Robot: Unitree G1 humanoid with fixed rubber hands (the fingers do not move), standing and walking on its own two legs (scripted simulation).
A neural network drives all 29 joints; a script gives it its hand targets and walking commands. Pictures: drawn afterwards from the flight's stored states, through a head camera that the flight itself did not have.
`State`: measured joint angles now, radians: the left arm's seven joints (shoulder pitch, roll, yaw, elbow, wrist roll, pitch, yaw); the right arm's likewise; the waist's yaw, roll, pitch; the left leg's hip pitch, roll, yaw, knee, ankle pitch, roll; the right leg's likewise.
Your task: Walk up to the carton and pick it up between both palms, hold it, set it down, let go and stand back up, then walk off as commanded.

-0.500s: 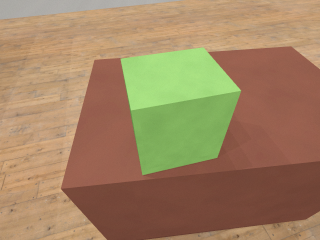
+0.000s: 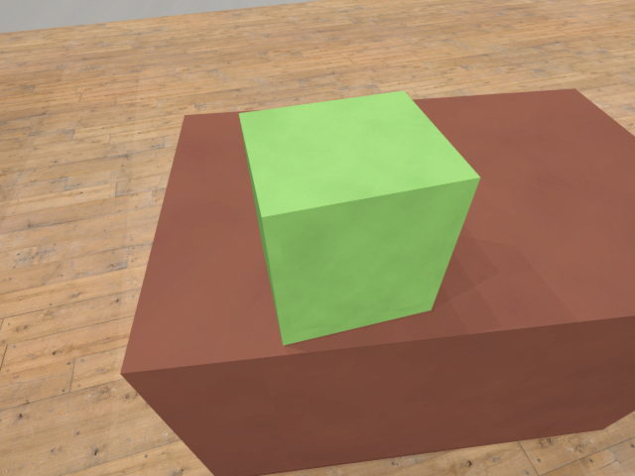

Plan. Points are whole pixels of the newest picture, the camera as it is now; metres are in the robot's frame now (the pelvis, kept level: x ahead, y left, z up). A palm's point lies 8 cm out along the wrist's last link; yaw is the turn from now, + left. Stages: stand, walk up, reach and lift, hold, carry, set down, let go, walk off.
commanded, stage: stand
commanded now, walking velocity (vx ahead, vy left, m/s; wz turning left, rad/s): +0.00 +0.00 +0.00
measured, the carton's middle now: (342, 219) +0.46 -0.01 +0.07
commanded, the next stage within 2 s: walk off in 1.26 s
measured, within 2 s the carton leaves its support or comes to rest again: neither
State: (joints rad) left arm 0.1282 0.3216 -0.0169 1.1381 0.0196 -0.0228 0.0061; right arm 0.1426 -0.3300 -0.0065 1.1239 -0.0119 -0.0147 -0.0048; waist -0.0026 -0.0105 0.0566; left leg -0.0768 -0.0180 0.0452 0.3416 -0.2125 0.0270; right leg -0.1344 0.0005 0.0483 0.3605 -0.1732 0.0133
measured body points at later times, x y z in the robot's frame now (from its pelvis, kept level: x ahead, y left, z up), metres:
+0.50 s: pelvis +0.01 +0.00 +0.00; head +0.02 +0.01 +0.45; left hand +0.10 +0.29 -0.13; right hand +0.08 -0.29 -0.14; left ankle -0.01 +0.10 -0.75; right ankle +0.02 -0.13 -0.75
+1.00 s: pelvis +0.02 +0.01 +0.00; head +0.03 +0.01 +0.45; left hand +0.09 +0.29 -0.14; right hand +0.08 -0.29 -0.13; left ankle -0.01 +0.10 -0.75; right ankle +0.02 -0.13 -0.75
